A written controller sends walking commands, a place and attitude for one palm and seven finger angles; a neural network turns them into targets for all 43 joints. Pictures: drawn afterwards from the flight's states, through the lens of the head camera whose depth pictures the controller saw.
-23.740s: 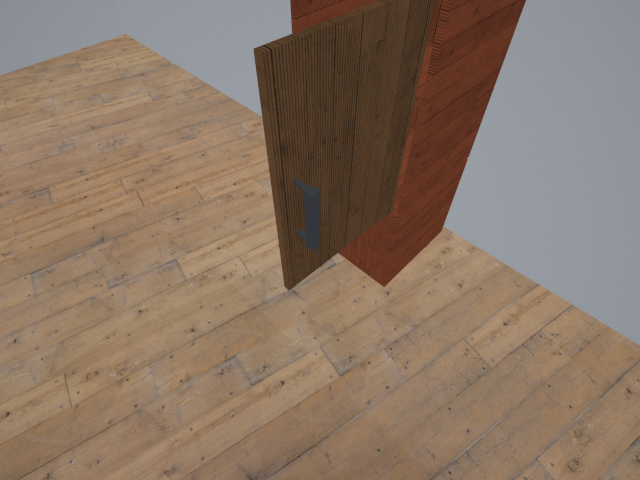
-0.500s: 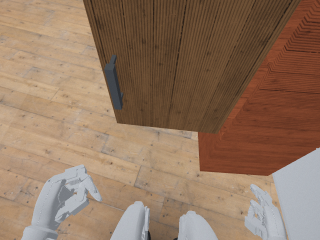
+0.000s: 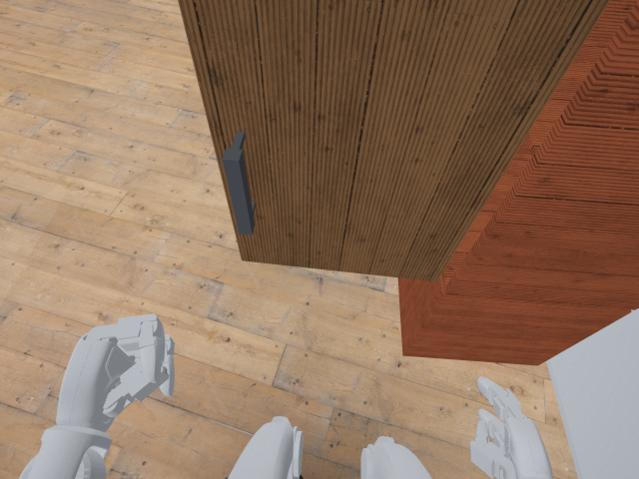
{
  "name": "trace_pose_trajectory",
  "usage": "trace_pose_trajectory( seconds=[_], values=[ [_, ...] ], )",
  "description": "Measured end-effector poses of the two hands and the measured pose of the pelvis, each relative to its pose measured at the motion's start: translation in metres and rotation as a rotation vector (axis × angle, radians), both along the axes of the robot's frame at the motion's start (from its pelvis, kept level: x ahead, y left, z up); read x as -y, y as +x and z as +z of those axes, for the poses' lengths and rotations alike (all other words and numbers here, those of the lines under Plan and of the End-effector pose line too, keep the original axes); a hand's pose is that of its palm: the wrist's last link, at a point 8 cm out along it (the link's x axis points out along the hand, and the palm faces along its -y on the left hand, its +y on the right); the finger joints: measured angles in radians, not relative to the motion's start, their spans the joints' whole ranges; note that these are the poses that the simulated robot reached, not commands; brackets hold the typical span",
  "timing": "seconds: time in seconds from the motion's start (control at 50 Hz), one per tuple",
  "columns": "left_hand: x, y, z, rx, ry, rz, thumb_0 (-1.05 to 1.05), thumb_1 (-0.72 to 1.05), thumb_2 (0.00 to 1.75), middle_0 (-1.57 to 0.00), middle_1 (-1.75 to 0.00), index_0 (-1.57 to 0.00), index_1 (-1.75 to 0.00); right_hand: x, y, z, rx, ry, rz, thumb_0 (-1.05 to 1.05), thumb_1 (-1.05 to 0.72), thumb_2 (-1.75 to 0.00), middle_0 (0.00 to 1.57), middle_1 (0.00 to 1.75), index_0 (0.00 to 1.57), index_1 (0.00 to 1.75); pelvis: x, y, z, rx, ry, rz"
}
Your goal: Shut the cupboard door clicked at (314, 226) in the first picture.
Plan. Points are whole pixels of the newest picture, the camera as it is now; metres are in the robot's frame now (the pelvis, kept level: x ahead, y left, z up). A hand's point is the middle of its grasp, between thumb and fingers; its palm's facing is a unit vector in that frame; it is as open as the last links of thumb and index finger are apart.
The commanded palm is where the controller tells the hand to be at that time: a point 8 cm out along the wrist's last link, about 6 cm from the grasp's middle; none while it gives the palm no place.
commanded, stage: raise the hand and make a fist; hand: left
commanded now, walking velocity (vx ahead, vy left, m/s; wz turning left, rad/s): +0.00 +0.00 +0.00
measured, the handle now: (243, 186) +0.50 +0.16 +0.03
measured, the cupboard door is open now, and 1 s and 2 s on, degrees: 88 88 88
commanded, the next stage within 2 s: bring the fist close to the handle in 0.32 s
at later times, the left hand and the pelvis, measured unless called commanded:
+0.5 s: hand (182, 375) +0.22 +0.17 +0.04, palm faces -0.04 -1.00 -0.02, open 3.1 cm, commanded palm +0.22 +0.23 +0.04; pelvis +0.01 -0.01 +0.00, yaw +0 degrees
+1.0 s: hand (216, 297) +0.32 +0.16 +0.03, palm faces -0.02 -1.00 -0.03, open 3.1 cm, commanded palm +0.31 +0.20 +0.04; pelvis +0.01 -0.01 +0.00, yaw +0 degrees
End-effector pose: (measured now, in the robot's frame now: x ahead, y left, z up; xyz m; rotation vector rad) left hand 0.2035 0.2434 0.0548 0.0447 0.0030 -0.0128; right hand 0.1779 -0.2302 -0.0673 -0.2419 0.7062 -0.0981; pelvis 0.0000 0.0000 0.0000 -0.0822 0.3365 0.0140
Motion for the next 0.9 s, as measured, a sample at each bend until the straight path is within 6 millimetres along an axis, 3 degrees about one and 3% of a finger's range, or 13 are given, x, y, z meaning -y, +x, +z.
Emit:
trace_pose_trajectory(
  seconds=[0.14,0.3,0.42,0.5,0.62,0.74,0.9],
  values=[
    [0.007,-0.001,-0.02,-0.135,-0.032,-0.025,0.01,0.9,0.9,-1.3,-1.5,-1.3,-1.5,0.007,-0.004,0.003,-0.013,-0.005,-0.033,0.01,-0.9,-0.9,0.2,0.3,0.21,0.3,0.001,0.005,0.005,-0.004,0.007,-0.006],
    [0.007,0.005,-0.004,-0.001,-0.005,0.001,0.02,0.9,0.9,-1.3,-1.5,-1.3,-1.5,0.012,0.001,-0.001,-0.019,-0.019,-0.019,0.01,-0.9,-0.9,0.2,0.3,0.21,0.3,0.004,0.006,0.0,-0.013,0.008,-0.003],
    [0.013,0.004,-0.018,-0.105,-0.019,-0.025,0.01,0.9,0.9,-1.3,-1.5,-1.3,-1.5,0.009,0.007,-0.001,-0.01,0.007,-0.025,0.01,-0.91,-0.9,0.2,0.3,0.21,0.3,0.006,0.007,0.001,-0.012,0.011,-0.005],
    [0.016,0.002,-0.014,-0.091,-0.019,-0.021,0.02,0.9,0.9,-1.3,-1.5,-1.3,-1.5,0.008,0.01,0.002,0.003,0.004,-0.017,0.01,-0.91,-0.9,0.2,0.3,0.21,0.3,0.007,0.007,0.002,-0.009,0.012,-0.003],
    [0.021,0.026,-0.01,0.021,-0.008,-0.013,0.01,0.9,0.9,-1.31,-1.5,-1.3,-1.5,0.01,0.009,-0.008,-0.012,-0.008,0.01,0.01,-0.9,-0.9,0.2,0.3,0.21,0.3,0.01,0.004,-0.005,-0.022,0.01,0.003],
    [0.036,0.056,-0.023,-0.051,-0.024,-0.071,0.01,0.9,0.9,-1.3,-1.5,-1.3,-1.5,0.016,-0.003,-0.014,-0.06,0.002,-0.021,0.01,-0.91,-0.9,0.2,0.3,0.21,0.3,0.011,0.003,-0.005,-0.026,0.012,-0.002],
    [0.032,0.081,-0.006,-0.007,-0.01,-0.001,0.02,0.9,0.9,-1.3,-1.5,-1.3,-1.5,0.024,-0.023,-0.012,-0.13,0.006,-0.059,0.01,-0.91,-0.9,0.2,0.3,0.21,0.3,0.013,0.009,0.005,-0.023,0.025,-0.015]
  ],
)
